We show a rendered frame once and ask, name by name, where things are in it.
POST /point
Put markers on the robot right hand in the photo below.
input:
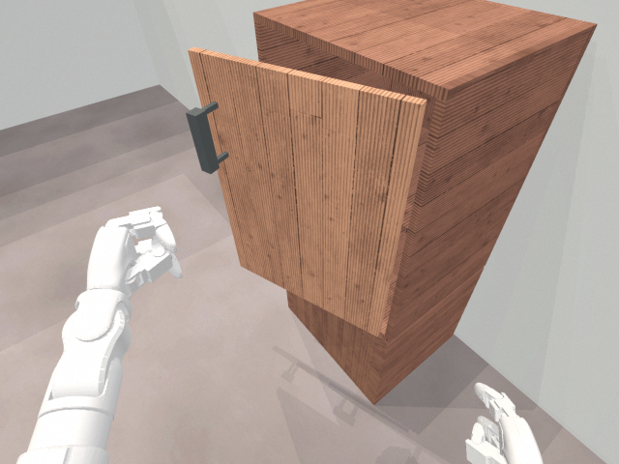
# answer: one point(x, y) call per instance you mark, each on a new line
point(509, 442)

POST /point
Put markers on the handle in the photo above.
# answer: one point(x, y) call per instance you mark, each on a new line
point(202, 138)

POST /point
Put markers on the cupboard door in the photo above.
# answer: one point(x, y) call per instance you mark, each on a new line
point(317, 178)

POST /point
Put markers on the robot left hand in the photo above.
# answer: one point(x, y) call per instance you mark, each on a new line
point(114, 253)

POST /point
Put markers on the left robot forearm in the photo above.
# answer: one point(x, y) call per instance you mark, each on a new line
point(80, 401)

